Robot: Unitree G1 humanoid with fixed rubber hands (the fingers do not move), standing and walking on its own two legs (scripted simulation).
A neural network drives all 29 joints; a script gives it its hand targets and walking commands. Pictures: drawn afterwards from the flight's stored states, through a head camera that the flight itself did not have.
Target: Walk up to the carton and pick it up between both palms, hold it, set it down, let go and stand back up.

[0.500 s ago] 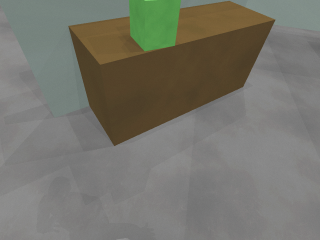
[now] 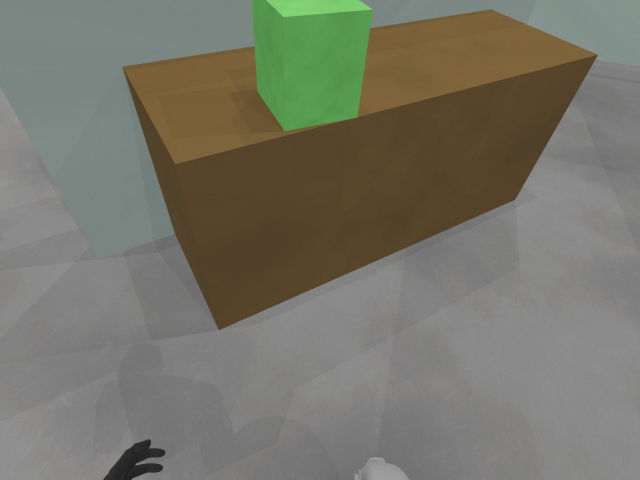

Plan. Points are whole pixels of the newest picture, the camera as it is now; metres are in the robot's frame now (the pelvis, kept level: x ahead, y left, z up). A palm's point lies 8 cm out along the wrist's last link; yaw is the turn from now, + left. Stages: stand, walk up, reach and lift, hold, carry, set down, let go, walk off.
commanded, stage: walk up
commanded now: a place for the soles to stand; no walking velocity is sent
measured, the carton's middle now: (307, 55) +1.02 +0.00 +0.09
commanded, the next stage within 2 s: none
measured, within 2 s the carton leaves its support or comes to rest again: neither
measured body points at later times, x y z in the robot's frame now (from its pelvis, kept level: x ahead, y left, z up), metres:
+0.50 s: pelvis +0.21 -0.05 -0.01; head +0.22 -0.01 +0.44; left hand +0.15 +0.21 -0.16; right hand +0.41 -0.26 -0.09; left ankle +0.26 +0.07 -0.70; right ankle +0.15 -0.16 -0.66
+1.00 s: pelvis +0.41 -0.17 -0.01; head +0.42 -0.17 +0.44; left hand +0.37 +0.10 -0.13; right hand +0.62 -0.39 -0.12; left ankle +0.37 -0.07 -0.63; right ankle +0.49 -0.27 -0.70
